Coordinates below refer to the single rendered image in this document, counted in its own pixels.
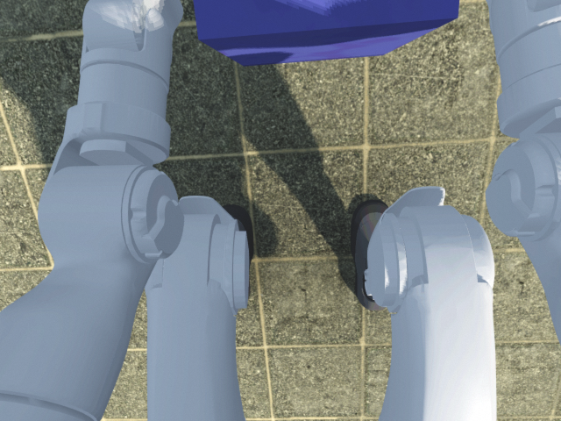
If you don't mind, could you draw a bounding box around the carton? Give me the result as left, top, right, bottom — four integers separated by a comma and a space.
193, 0, 459, 67

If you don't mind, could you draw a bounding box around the robot right forearm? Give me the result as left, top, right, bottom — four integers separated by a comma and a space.
486, 0, 561, 139

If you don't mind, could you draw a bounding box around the robot right shin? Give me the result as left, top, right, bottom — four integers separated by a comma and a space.
365, 186, 494, 307

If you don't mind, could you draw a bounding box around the left robot foot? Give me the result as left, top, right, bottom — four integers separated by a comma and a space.
222, 204, 253, 311

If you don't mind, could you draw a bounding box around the left robot upper arm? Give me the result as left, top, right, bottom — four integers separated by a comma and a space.
0, 165, 184, 421

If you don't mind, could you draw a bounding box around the right robot upper arm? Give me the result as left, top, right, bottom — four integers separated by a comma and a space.
486, 132, 561, 346

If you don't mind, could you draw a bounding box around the robot left forearm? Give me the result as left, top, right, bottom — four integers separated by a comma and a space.
38, 0, 183, 243

